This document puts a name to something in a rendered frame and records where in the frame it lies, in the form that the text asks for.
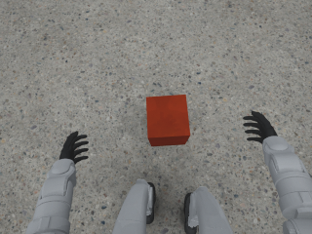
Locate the robot left hand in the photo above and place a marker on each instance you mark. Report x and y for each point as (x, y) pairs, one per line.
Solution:
(68, 150)

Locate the carton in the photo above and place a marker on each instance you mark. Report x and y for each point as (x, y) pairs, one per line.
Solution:
(167, 120)

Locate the robot left thigh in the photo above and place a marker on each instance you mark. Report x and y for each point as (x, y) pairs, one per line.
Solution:
(133, 214)

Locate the right robot upper arm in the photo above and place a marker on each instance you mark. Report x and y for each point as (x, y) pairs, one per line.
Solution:
(297, 226)

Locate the robot right forearm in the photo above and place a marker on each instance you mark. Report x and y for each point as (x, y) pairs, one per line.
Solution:
(290, 177)

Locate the left robot shin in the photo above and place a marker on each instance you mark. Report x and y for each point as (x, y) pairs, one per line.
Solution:
(143, 181)

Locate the robot left forearm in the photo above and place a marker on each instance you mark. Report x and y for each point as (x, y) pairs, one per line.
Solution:
(54, 203)

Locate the robot right hand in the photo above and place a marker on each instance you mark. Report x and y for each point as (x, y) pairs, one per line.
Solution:
(264, 127)

